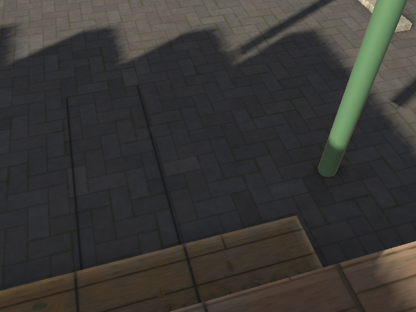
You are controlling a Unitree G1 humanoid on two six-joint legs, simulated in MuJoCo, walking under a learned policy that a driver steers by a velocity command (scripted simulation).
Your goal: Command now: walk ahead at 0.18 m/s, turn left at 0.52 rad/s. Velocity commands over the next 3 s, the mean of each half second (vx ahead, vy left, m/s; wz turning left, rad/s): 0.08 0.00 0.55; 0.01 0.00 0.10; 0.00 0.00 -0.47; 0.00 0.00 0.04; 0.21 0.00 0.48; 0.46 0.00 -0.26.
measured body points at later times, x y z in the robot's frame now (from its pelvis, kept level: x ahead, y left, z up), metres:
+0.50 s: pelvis +0.10 -0.05 -0.01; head +0.13 -0.06 +0.44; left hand +0.13 +0.23 -0.12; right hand +0.28 -0.27 -0.14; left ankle +0.05 +0.08 -0.65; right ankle +0.14 -0.13 -0.75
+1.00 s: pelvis +0.11 -0.05 -0.02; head +0.13 -0.05 +0.43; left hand +0.14 +0.23 -0.14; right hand +0.27 -0.27 -0.15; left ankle +0.04 +0.07 -0.75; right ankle +0.14 -0.13 -0.75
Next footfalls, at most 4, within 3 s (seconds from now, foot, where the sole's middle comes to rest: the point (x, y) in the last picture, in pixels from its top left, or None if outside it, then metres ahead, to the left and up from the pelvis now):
0.36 right None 0.18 -0.12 -0.78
0.76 left None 0.08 0.08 -0.78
1.64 right None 0.18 -0.20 -0.78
2.26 left None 0.13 0.06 -0.78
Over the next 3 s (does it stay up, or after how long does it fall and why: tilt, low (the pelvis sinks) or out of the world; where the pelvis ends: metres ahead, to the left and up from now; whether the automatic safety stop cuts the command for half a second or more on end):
stays up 0.49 0.09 -0.20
